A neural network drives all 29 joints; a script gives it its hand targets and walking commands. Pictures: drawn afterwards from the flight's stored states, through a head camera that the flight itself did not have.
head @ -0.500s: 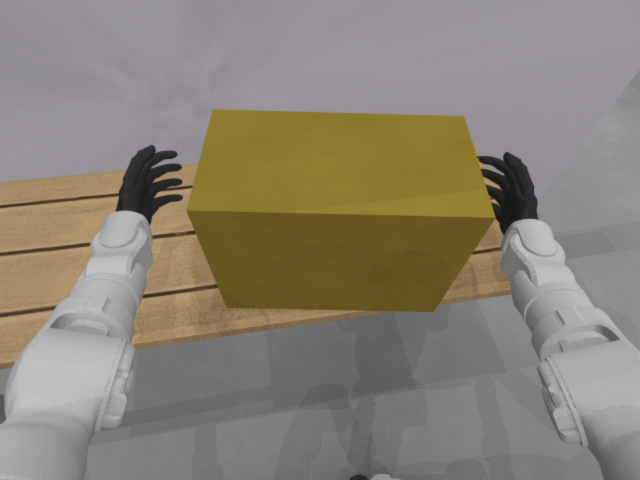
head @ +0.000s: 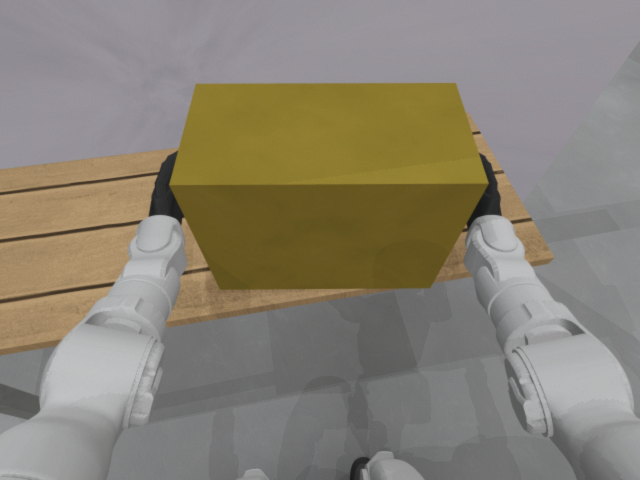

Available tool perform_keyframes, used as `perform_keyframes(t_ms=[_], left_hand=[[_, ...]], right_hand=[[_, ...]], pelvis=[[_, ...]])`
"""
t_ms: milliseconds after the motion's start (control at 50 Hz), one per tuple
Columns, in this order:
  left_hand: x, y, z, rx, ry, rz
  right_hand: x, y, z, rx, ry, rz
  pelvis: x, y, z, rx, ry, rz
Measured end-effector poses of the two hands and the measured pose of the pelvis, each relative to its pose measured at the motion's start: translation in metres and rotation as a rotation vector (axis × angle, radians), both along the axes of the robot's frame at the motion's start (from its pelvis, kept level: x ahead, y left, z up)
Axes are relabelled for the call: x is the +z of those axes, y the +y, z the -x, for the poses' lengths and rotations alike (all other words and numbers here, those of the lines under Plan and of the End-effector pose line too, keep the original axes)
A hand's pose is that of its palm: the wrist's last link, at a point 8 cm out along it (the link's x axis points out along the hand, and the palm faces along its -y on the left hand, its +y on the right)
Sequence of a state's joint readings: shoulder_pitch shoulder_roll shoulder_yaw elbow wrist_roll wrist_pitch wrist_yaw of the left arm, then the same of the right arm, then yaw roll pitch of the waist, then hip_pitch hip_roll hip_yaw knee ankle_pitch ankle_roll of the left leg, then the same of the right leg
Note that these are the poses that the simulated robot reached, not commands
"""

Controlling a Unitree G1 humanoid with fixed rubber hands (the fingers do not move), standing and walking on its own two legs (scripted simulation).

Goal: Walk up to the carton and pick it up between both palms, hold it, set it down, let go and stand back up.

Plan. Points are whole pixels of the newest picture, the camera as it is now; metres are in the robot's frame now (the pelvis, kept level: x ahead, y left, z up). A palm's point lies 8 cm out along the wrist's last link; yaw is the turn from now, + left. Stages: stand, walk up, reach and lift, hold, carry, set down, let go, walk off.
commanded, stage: reach and lift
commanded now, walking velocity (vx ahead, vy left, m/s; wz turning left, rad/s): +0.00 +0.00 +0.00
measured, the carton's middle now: (325, 197) +0.46 -0.02 +0.05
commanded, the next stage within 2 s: none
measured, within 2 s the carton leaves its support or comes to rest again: leaves its support in 1.32 s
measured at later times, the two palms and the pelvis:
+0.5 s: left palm (170, 214) +0.43 +0.19 +0.05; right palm (481, 206) +0.42 -0.22 +0.06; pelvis +0.00 +0.00 +0.00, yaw +0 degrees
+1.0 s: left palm (165, 216) +0.43 +0.19 +0.05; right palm (475, 209) +0.42 -0.21 +0.06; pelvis +0.01 +0.00 +0.01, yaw +1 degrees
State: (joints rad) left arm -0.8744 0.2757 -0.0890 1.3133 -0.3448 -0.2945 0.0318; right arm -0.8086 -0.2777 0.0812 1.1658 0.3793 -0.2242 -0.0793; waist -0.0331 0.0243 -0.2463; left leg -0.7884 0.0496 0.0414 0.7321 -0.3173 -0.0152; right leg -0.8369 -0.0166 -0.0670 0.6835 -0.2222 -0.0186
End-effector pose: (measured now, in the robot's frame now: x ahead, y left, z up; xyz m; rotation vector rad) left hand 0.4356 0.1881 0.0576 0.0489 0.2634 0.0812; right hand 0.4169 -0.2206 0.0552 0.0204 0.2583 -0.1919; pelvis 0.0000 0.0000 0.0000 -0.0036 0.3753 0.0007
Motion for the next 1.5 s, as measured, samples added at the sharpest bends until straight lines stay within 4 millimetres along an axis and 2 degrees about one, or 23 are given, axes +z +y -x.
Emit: perform_keyframes(t_ms=[140,280,500,1080,1220,1360,1500], left_hand=[[0.011,0.000,-0.001,0.007,-0.016,0.001],[0.007,0.001,0.005,0.003,-0.002,-0.003],[-0.004,-0.001,0.001,0.021,-0.003,0.005],[-0.003,0.008,0.005,0.033,-0.005,0.004],[0.002,0.013,0.007,0.031,-0.017,-0.005],[0.009,0.018,0.017,0.031,-0.028,-0.014],[0.026,0.021,0.030,0.038,-0.079,-0.014]], right_hand=[[0.011,0.001,-0.001,-0.001,0.004,0.008],[0.012,0.001,0.000,0.001,0.007,0.011],[0.007,0.001,-0.004,0.000,0.006,0.007],[0.006,0.012,0.001,-0.009,0.002,0.000],[0.007,0.017,0.004,-0.008,-0.007,-0.001],[0.007,0.023,0.017,-0.009,-0.017,-0.003],[0.020,0.027,0.026,0.001,-0.067,0.002]], pelvis=[[0.001,-0.001,-0.002,-0.002,-0.032,0.004],[0.002,-0.002,0.000,0.002,-0.040,0.004],[-0.003,-0.003,0.003,0.005,-0.001,-0.002],[0.007,0.003,-0.008,0.020,-0.018,0.009],[0.011,0.007,-0.011,0.026,-0.032,0.017],[0.018,0.009,-0.012,0.040,-0.070,0.021],[0.026,0.012,-0.012,0.059,-0.112,0.017]])
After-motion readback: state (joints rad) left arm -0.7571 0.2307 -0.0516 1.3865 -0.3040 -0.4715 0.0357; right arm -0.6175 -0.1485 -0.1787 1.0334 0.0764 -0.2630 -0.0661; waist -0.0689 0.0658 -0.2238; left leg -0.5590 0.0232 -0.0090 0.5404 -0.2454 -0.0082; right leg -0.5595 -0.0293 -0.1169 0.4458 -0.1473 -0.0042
